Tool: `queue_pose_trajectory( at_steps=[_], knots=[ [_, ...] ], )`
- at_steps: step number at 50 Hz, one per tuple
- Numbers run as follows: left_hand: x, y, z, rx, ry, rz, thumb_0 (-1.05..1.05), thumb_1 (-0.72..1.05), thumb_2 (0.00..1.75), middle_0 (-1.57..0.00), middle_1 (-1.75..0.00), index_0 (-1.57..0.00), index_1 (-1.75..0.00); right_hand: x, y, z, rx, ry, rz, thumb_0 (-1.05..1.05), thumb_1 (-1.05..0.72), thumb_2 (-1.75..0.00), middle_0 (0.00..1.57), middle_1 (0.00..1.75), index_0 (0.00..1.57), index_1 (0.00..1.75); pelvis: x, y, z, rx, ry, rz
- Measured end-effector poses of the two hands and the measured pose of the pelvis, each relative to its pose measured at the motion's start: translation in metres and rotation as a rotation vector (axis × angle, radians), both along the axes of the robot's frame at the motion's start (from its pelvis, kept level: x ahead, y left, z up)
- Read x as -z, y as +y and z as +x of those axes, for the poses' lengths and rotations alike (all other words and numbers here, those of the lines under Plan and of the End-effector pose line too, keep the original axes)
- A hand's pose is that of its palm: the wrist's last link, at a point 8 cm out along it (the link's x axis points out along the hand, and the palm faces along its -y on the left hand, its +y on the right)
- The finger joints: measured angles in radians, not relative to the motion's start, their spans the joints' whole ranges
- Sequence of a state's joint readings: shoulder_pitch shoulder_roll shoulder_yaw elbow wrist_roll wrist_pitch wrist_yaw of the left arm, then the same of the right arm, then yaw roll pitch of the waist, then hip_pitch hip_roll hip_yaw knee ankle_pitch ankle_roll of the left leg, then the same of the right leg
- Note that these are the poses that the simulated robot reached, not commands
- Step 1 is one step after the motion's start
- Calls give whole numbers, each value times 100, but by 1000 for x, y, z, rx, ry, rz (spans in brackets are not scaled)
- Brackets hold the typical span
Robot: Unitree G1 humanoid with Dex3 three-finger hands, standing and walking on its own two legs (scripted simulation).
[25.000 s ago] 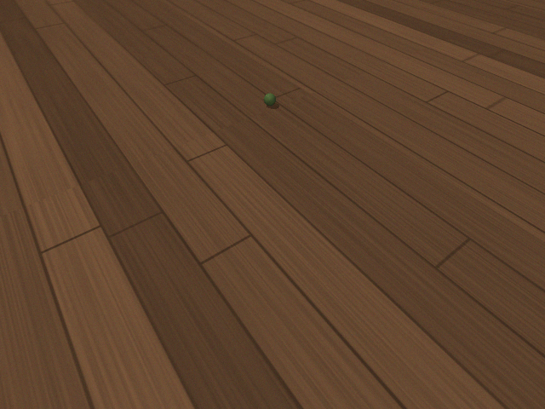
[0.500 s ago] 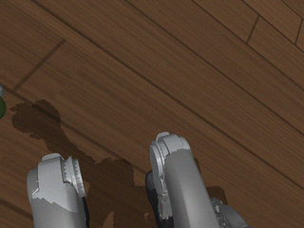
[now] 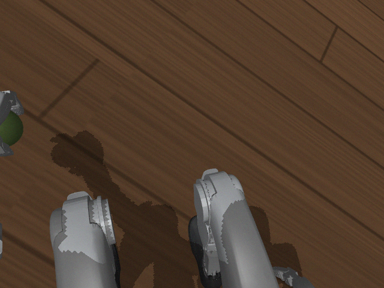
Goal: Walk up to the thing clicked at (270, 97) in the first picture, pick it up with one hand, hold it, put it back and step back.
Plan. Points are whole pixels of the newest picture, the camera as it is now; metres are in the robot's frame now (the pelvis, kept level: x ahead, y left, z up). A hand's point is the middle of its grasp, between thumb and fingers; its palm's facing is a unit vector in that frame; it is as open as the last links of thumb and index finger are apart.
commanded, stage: lift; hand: left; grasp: from above
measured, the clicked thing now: out of the picture +0.47 +0.33 -0.16
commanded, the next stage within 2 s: hold in 1.54 s
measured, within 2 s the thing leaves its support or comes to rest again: neither
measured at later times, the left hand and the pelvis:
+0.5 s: hand out of the picture +0.40 +0.32 +0.01, palm faces -0.43 -0.12 -0.89, open 10.1 cm; pelvis +0.00 +0.00 +0.10, yaw +4 degrees
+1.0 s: hand out of the picture +0.34 +0.29 +0.21, palm faces -0.43 -0.15 -0.89, open 10.1 cm; pelvis +0.02 +0.00 +0.28, yaw +7 degrees
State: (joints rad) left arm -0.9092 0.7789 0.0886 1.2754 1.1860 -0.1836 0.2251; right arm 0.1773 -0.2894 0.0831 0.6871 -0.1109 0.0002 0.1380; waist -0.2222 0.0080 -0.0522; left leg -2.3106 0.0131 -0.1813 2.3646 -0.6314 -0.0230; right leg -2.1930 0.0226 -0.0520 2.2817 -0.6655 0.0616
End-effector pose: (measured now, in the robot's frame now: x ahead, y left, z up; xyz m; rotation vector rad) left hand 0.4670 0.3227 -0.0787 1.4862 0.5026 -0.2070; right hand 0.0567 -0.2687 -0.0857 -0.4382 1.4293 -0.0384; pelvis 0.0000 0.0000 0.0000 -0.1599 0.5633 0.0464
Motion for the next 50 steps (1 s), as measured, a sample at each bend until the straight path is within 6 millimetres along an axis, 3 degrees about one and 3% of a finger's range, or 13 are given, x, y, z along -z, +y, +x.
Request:
queue_pose_trajectory(
  at_steps=[10,21,34,44,50],
  knots=[
    [-38,4,-26,-16,55,-10,-1,-8,54,-60,-72,-72,-68,-18,7,12,41,-37,29,1,-92,-90,20,30,21,30,-30,1,0,-18,23,16],
    [-111,7,-52,-5,5,-21,-1,-8,58,-58,-73,-69,-71,-61,8,53,34,-156,31,1,-92,-90,20,30,21,30,-77,2,1,-35,21,29],
    [-218,-14,-97,-14,2,-58,-1,-7,59,-56,-73,-67,-73,-146,19,92,43,-297,55,1,-91,-90,20,30,21,30,-166,0,4,-52,-57,63],
    [-309,-29,-121,-12,-7,-53,0,-7,60,-55,-74,-66,-74,-222,27,103,69,-368,83,1,-91,-89,20,30,21,30,-245,0,14,-65,-156,99],
    [-349,-30,-126,-44,9,-43,0,-7,61,-54,-75,-65,-75,-262,26,105,87,-398,89,1,-91,-89,21,30,21,30,-284,-1,23,-66,-213,116]
  ],
)
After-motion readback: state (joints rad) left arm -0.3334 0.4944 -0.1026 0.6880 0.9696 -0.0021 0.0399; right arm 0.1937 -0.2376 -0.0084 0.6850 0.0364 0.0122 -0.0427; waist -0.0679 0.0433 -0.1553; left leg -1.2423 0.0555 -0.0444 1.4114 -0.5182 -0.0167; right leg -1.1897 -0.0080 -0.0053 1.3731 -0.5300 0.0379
